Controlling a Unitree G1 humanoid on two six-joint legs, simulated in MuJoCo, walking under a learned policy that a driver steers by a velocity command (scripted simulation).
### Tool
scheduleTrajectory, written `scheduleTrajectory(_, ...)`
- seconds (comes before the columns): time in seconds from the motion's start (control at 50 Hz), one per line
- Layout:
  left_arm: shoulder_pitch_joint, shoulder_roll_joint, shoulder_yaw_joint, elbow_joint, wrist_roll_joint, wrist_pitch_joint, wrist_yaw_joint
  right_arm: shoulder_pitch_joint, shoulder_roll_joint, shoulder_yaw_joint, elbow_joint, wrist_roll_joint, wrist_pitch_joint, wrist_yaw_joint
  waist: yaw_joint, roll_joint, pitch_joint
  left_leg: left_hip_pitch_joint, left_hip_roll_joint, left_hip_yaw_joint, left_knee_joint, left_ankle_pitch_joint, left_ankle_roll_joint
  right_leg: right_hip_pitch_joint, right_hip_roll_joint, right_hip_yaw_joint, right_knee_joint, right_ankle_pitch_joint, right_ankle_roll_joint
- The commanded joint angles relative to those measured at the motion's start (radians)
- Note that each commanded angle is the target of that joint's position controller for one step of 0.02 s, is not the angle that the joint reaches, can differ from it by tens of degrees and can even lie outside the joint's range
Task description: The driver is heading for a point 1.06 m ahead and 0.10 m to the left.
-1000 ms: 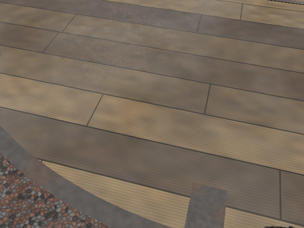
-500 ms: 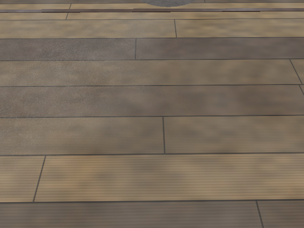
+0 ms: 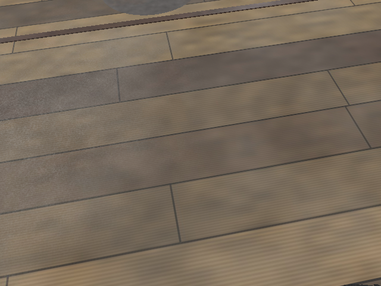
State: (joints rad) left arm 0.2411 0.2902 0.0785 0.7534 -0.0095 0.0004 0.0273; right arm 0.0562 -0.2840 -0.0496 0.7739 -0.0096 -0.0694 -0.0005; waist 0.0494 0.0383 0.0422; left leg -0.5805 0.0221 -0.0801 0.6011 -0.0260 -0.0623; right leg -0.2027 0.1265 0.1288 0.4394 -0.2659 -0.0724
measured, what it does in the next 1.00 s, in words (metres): walks ahead: left foot, then right foot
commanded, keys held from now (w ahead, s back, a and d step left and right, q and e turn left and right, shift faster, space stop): no key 1.00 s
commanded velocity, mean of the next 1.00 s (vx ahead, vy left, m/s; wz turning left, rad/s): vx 0.03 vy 0.00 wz -0.08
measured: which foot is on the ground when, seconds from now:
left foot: up 0.00-0.04, down 0.06-1.00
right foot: down 0.00-0.06, up 0.08-0.32, down 0.34-1.00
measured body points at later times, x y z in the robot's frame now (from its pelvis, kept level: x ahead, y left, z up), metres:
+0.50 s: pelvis +0.09 +0.01 -0.01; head +0.10 +0.00 +0.44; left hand +0.17 +0.27 -0.13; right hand +0.20 -0.25 -0.13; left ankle +0.15 +0.13 -0.74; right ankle +0.05 -0.13 -0.74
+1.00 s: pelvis +0.11 -0.01 +0.00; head +0.12 -0.01 +0.45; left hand +0.16 +0.24 -0.15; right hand +0.18 -0.27 -0.15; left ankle +0.15 +0.13 -0.74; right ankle +0.05 -0.13 -0.74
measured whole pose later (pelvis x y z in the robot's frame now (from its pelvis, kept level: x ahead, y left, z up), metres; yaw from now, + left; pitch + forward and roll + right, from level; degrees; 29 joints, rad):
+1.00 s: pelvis +0.11 -0.01 +0.00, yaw -2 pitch -2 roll +0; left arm 0.25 0.21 0.03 1.01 0.00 -0.01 0.03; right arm 0.12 -0.24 -0.04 1.05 0.00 0.02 -0.04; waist -0.01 0.01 0.04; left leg -0.26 0.01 -0.04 0.51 -0.21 -0.03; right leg -0.12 0.01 0.03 0.50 -0.35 0.00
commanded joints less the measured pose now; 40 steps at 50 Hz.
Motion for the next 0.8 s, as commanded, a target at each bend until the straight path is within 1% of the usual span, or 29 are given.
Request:
scheduleTrajectory(0.02,0.002,0.114,0.021,-0.045,0.007,-0.007,0.009,0.019,-0.117,-0.033,-0.054,-0.008,-0.021,0.008,-0.028,-0.151,-0.134,0.162,-0.014,0.017,-0.080,0.003,0.038,0.061,-0.266,0.174,0.034,0.524,-0.102)
scheduleTrajectory(0.04,-0.017,0.103,0.014,-0.045,0.005,-0.008,0.009,0.053,-0.115,-0.034,-0.045,-0.014,-0.030,0.008,-0.058,-0.146,-0.131,0.226,-0.011,0.028,-0.164,0.085,0.065,0.057,-0.244,0.172,0.085,0.496,-0.080)
scheduleTrajectory(0.06,0.006,0.075,0.005,-0.048,0.015,-0.014,0.008,0.070,-0.146,-0.038,-0.048,-0.031,-0.039,0.002,-0.056,-0.091,-0.163,0.348,0.063,-0.032,-0.189,0.372,0.104,0.024,-0.181,0.151,0.167,0.415,-0.037)
scheduleTrajectory(0.08,0.104,0.049,-0.003,-0.044,0.027,-0.025,0.005,0.076,-0.191,-0.040,-0.060,-0.053,-0.037,-0.004,-0.003,0.056,-0.235,0.547,0.217,-0.180,-0.126,0.747,0.214,-0.103,-0.088,0.090,0.310,0.110,0.012)
scheduleTrajectory(0.1,0.161,0.057,-0.008,-0.028,0.016,-0.023,0.005,0.128,-0.130,-0.031,-0.036,-0.049,-0.021,-0.005,-0.024,0.208,-0.313,0.641,0.354,-0.351,-0.139,0.800,0.364,-0.201,-0.037,0.041,0.472,-0.342,0.072)
scheduleTrajectory(0.12,0.131,0.122,0.004,-0.026,0.012,-0.008,0.005,0.143,-0.072,-0.011,-0.028,-0.016,-0.011,0.002,-0.043,0.150,-0.302,0.616,0.369,-0.414,-0.171,0.610,0.383,-0.242,-0.069,0.048,0.559,-0.456,0.105)
scheduleTrajectory(0.14,0.076,0.137,0.013,-0.030,0.003,0.013,0.009,0.124,-0.076,-0.009,-0.026,-0.005,-0.001,0.006,-0.051,0.100,-0.260,0.581,0.333,-0.396,-0.195,0.391,0.352,-0.278,-0.089,0.043,0.621,-0.423,0.125)
scheduleTrajectory(0.16,0.045,0.132,0.016,-0.025,0.001,0.035,0.014,0.090,-0.087,-0.009,-0.030,-0.004,0.009,0.007,-0.048,0.066,-0.212,0.519,0.296,-0.356,-0.225,0.221,0.319,-0.290,-0.105,0.030,0.643,-0.374,0.140)
scheduleTrajectory(0.18,0.034,0.125,0.017,-0.021,0.003,0.051,0.016,0.043,-0.091,-0.008,-0.037,-0.004,0.017,0.007,-0.037,0.061,-0.164,0.437,0.270,-0.314,-0.259,0.095,0.294,-0.274,-0.128,0.020,0.614,-0.328,0.147)
scheduleTrajectory(0.2,0.037,0.100,0.012,-0.014,0.002,0.060,0.016,0.004,-0.093,-0.007,-0.039,-0.009,0.026,0.007,-0.018,0.081,-0.133,0.361,0.226,-0.256,-0.290,-0.004,0.264,-0.221,-0.142,-0.001,0.530,-0.296,0.151)
scheduleTrajectory(0.22,0.044,0.072,0.004,-0.003,0.003,0.061,0.015,-0.021,-0.094,-0.010,-0.037,-0.012,0.035,0.007,-0.011,0.107,-0.114,0.306,0.181,-0.196,-0.306,-0.047,0.242,-0.160,-0.139,-0.038,0.432,-0.265,0.152)
scheduleTrajectory(0.24,0.044,0.050,-0.003,0.009,0.005,0.056,0.014,-0.022,-0.091,-0.011,-0.032,-0.013,0.041,0.005,-0.019,0.125,-0.115,0.290,0.153,-0.154,-0.309,-0.060,0.234,-0.109,-0.134,-0.064,0.350,-0.232,0.151)
scheduleTrajectory(0.26,0.040,0.043,-0.004,0.018,0.007,0.050,0.013,-0.004,-0.091,-0.011,-0.022,-0.011,0.045,0.002,-0.030,0.131,-0.129,0.301,0.146,-0.140,-0.305,-0.071,0.236,-0.074,-0.132,-0.077,0.281,-0.176,0.146)
scheduleTrajectory(0.3,0.059,0.044,-0.001,0.045,0.008,0.042,0.009,0.006,-0.093,-0.011,-0.006,0.000,0.049,-0.004,-0.021,0.116,-0.149,0.307,0.140,-0.124,-0.286,-0.146,0.230,0.012,-0.125,-0.102,0.113,-0.013,0.125)
scheduleTrajectory(0.32,0.062,0.044,0.000,0.055,0.012,0.041,0.007,0.017,-0.087,-0.008,0.003,0.006,0.050,-0.006,-0.017,0.108,-0.144,0.288,0.130,-0.116,-0.285,-0.216,0.210,0.056,-0.118,-0.113,0.033,0.051,0.107)
scheduleTrajectory(0.34,0.043,0.060,0.000,0.050,0.024,0.040,0.006,0.041,-0.073,-0.002,0.015,0.006,0.048,-0.005,-0.024,0.084,-0.134,0.256,0.115,-0.109,-0.286,-0.305,0.168,0.089,-0.143,-0.085,0.004,0.095,0.086)
scheduleTrajectory(0.36,0.021,0.093,0.003,0.034,0.034,0.038,0.008,0.047,-0.063,0.003,0.021,-0.003,0.042,-0.001,-0.038,0.035,-0.112,0.218,0.092,-0.084,-0.260,-0.374,0.125,0.092,-0.211,-0.017,-0.013,0.105,0.053)
scheduleTrajectory(0.38,0.010,0.130,0.013,0.053,0.026,0.036,0.007,0.057,-0.061,-0.002,0.017,-0.007,0.039,0.002,-0.080,-0.081,-0.071,0.253,0.022,-0.002,-0.243,-0.372,0.088,-0.027,-0.212,-0.005,-0.003,-0.047,0.018)
scheduleTrajectory(0.4,-0.002,0.084,0.003,0.053,0.025,0.025,0.002,0.024,-0.062,0.000,0.022,-0.014,0.038,0.000,-0.060,-0.088,-0.051,0.326,0.008,0.021,-0.195,-0.306,0.067,-0.110,-0.202,-0.003,-0.040,-0.151,0.015)
scheduleTrajectory(0.42,-0.009,0.060,-0.005,0.061,0.030,0.014,0.001,0.020,-0.051,0.000,0.025,-0.010,0.038,-0.002,-0.067,-0.103,-0.043,0.365,0.007,0.026,-0.170,-0.249,0.069,-0.146,-0.202,0.000,-0.064,-0.165,0.028)
scheduleTrajectory(0.44,-0.019,0.064,-0.006,0.065,0.031,0.003,0.002,0.029,-0.045,0.001,0.037,-0.005,0.040,-0.007,-0.073,-0.109,-0.036,0.384,0.011,0.026,-0.153,-0.201,0.078,-0.156,-0.197,-0.005,-0.069,-0.126,0.043)
scheduleTrajectory(0.46,-0.019,0.063,-0.007,0.070,0.028,-0.008,0.000,0.043,-0.049,-0.001,0.049,-0.004,0.043,-0.010,-0.074,-0.113,-0.031,0.387,0.008,0.028,-0.142,-0.154,0.083,-0.147,-0.194,-0.008,-0.063,-0.078,0.053)
scheduleTrajectory(0.48,-0.006,0.062,-0.008,0.079,0.025,-0.017,0.000,0.054,-0.050,-0.002,0.059,-0.003,0.044,-0.012,-0.073,-0.107,-0.038,0.393,0.010,0.027,-0.135,-0.113,0.087,-0.132,-0.192,-0.013,-0.052,-0.030,0.058)
scheduleTrajectory(0.52,0.019,0.064,-0.009,0.097,0.019,-0.024,0.001,0.058,-0.051,-0.004,0.077,-0.001,0.046,-0.013,-0.065,-0.087,-0.047,0.400,0.011,0.028,-0.127,-0.050,0.088,-0.105,-0.185,-0.022,-0.034,0.034,0.060)
scheduleTrajectory(0.66,0.046,0.052,-0.018,0.144,0.014,-0.022,0.004,0.059,-0.058,-0.010,0.138,0.006,0.060,-0.019,-0.053,-0.049,-0.048,0.420,0.010,0.028,-0.117,0.036,0.078,-0.061,-0.172,-0.041,-0.018,0.141,0.056)
scheduleTrajectory(0.8,0.046,0.039,-0.024,0.188,0.013,-0.021,0.003,0.059,-0.064,-0.013,0.194,0.010,0.072,-0.031,-0.053,-0.044,-0.048,0.437,0.011,0.028,-0.118,0.056,0.074,-0.037,-0.162,-0.057,-0.024,0.189,0.055)
Keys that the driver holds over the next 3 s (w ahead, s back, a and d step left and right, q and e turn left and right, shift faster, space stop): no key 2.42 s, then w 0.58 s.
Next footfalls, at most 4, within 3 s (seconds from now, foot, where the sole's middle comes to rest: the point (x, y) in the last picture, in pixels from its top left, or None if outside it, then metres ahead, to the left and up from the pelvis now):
0.06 left None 0.19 0.13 -0.78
0.34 right None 0.09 -0.13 -0.78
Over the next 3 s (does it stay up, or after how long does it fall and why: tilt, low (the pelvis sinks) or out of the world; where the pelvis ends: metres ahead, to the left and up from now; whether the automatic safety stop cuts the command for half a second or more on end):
stays up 0.28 0.02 0.00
